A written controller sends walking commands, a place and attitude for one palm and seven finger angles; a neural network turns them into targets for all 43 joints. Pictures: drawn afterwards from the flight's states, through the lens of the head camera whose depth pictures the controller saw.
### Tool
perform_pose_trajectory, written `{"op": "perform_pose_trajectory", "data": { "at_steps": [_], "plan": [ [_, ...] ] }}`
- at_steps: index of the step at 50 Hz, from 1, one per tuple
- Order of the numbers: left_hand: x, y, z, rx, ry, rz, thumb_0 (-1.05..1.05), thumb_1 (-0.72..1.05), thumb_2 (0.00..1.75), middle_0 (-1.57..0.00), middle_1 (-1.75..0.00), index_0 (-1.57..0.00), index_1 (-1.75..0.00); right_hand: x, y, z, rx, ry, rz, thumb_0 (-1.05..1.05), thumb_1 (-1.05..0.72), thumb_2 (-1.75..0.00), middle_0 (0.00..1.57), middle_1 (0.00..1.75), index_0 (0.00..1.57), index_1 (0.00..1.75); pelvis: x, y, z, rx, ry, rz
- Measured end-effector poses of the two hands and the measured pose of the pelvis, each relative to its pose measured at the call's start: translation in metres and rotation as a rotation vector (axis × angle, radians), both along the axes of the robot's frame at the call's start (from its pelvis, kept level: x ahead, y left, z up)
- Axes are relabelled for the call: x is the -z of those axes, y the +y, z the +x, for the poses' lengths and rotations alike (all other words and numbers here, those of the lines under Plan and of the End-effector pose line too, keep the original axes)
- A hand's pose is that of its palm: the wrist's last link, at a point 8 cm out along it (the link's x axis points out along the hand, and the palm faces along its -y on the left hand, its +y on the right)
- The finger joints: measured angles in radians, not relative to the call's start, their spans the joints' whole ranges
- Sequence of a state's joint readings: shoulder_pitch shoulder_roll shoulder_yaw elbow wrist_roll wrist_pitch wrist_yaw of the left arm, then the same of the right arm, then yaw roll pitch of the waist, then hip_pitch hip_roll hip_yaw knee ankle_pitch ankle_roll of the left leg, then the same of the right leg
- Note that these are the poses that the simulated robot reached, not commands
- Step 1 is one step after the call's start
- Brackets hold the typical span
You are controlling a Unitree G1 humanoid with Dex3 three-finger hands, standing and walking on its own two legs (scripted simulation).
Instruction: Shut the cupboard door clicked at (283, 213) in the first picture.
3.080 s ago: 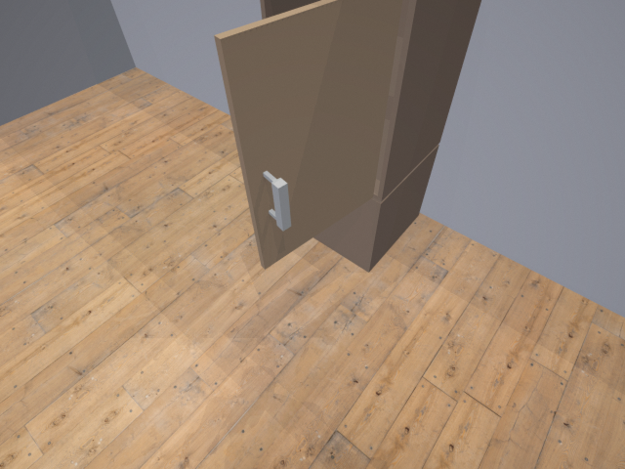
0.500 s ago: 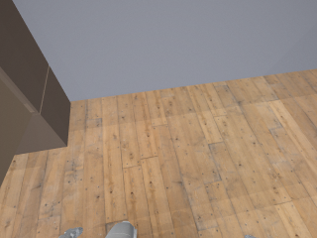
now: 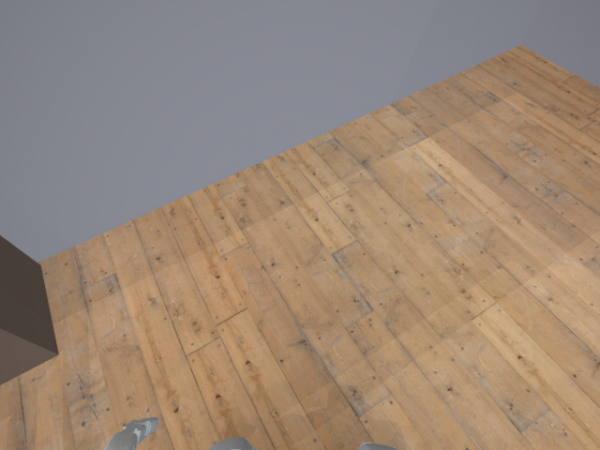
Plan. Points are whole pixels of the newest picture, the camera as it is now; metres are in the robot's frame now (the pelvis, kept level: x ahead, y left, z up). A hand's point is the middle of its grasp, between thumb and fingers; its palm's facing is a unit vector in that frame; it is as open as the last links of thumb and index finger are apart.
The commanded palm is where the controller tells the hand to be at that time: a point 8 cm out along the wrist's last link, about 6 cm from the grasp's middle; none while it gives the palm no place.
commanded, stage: walk around to get in front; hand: left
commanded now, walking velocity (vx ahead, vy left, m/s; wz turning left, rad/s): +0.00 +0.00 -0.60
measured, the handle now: out of the picture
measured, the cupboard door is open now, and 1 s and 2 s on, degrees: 80 80 80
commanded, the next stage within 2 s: none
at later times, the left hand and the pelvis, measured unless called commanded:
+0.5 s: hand (187, 428) +0.16 +0.20 -0.17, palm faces -0.22 -0.95 -0.22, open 7.3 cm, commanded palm none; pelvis +0.04 +0.01 +0.01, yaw -17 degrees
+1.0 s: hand (275, 361) +0.25 +0.07 -0.14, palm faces -0.56 -0.78 -0.29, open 7.3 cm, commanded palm none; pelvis +0.05 -0.05 +0.02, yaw -35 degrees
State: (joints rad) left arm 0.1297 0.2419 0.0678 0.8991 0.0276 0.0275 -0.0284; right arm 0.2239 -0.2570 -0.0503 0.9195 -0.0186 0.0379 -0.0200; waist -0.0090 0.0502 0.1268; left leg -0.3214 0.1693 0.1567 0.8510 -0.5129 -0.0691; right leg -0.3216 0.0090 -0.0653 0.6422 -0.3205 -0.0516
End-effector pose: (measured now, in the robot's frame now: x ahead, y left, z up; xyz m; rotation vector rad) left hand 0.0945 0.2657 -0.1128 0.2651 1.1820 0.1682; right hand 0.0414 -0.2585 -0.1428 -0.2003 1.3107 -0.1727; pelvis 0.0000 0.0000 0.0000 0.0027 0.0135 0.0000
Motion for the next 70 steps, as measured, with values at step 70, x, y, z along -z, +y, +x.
{"op": "perform_pose_trajectory", "data": {
  "at_steps": [70],
  "plan": [
    [0.017,-0.177,0.239,0.765,0.103,-0.055,0.00,0.91,0.90,-0.20,-0.30,-0.20,-0.30,-0.052,-0.014,-0.066,0.745,-0.108,-0.129,0.00,-0.91,-0.90,0.20,0.30,0.20,0.30,-0.018,-0.044,0.095,0.854,0.041,-0.019]
  ]
}}
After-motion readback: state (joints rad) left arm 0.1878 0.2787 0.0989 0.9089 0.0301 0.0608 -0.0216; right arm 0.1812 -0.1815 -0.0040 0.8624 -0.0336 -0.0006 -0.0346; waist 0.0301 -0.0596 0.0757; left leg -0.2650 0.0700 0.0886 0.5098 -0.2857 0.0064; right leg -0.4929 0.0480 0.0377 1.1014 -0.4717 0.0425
